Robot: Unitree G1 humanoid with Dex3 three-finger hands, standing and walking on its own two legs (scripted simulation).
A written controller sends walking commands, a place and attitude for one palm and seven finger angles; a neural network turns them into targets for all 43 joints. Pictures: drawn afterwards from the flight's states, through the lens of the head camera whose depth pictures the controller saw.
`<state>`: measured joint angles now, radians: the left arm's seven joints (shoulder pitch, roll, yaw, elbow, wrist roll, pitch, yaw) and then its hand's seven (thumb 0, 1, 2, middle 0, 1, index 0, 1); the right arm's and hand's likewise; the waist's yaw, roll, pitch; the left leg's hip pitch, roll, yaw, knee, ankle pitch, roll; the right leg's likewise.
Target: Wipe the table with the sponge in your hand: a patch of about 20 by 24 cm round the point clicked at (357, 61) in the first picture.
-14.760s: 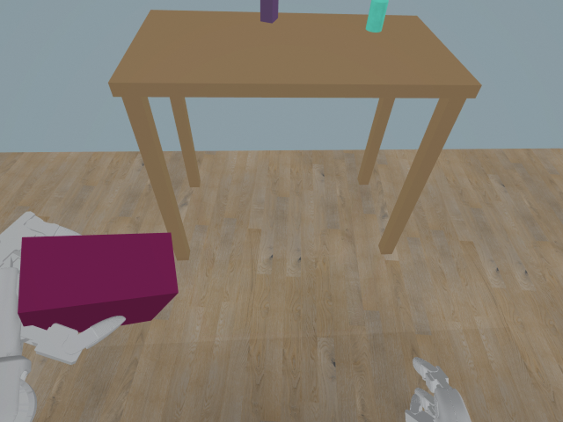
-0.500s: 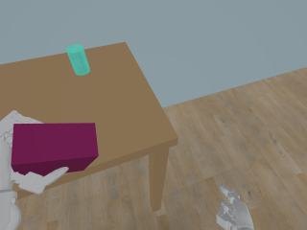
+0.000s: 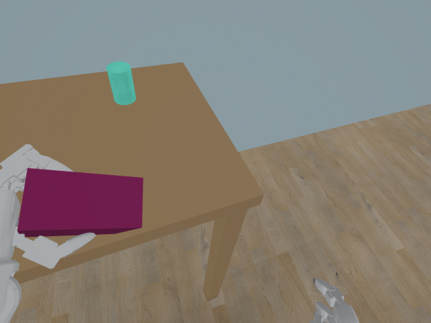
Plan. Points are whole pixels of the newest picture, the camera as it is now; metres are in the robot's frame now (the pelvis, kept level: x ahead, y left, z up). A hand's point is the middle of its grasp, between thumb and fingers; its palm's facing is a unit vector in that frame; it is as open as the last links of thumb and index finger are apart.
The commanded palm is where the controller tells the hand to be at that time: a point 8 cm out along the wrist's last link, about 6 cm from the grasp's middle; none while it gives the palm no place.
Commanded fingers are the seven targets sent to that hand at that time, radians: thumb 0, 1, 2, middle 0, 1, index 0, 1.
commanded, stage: come to a stop and stand still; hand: left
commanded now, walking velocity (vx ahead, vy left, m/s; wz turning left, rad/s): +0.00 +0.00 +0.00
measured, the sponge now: (97, 208) +0.24 +0.20 +0.14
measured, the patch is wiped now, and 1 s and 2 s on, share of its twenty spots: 0.00 0.00 0.00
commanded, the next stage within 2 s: look again from close up in 0.66 s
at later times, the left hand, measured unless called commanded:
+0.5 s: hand (55, 171) +0.27 +0.26 +0.17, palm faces +0.38 -0.85 -0.37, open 10.6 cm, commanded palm +0.21 +0.29 +0.18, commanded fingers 0.00 0.10 1.30 -1.20 -1.60 -1.20 -1.60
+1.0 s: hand (45, 195) +0.24 +0.27 +0.16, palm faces +0.42 -0.84 -0.35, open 10.6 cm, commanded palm +0.19 +0.29 +0.18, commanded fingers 0.00 0.10 1.30 -1.20 -1.60 -1.20 -1.60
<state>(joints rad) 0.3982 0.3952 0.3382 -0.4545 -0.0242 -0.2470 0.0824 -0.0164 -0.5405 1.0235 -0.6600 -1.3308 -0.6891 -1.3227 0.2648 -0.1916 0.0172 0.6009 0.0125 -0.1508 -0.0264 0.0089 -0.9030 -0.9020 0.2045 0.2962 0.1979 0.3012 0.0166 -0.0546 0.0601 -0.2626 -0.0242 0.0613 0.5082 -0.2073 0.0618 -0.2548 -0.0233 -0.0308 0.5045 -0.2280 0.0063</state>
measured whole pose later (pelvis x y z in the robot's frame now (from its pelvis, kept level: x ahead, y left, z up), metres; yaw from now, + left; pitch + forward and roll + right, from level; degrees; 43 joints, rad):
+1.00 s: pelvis +0.03 +0.01 +0.01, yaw +1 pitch -2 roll -2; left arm 0.43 0.35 0.34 -0.44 -0.03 -0.18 0.11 -0.02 -0.54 1.02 -0.66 -1.33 -0.69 -1.32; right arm 0.21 -0.19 0.02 0.59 0.01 -0.10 -0.04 0.01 -0.90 -0.90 0.21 0.30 0.20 0.30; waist 0.03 -0.02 0.03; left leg -0.21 -0.03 0.03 0.46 -0.23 0.07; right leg -0.16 -0.02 -0.04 0.38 -0.19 0.03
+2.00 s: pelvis +0.05 +0.02 +0.00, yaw +1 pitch +0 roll -2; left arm 0.41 0.36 0.35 -0.49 -0.03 -0.20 0.09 -0.02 -0.54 1.03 -0.66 -1.32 -0.69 -1.31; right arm 0.15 -0.20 0.02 0.57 0.01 -0.11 -0.02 0.01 -0.90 -0.90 0.21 0.30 0.20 0.30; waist 0.03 -0.04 0.05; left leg -0.23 -0.04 0.05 0.50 -0.27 0.08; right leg -0.19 -0.03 -0.02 0.43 -0.24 0.04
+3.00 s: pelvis +0.04 +0.00 +0.00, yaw +0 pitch +0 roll -1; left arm 0.44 0.40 0.36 -0.49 -0.05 -0.25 0.06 -0.02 -0.54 1.03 -0.66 -1.31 -0.70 -1.30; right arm 0.23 -0.19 0.02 0.60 0.01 -0.11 -0.02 0.01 -0.90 -0.90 0.21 0.30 0.20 0.30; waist 0.03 -0.04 0.06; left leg -0.24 -0.03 0.06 0.50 -0.26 0.06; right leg -0.22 -0.02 -0.02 0.47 -0.24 0.02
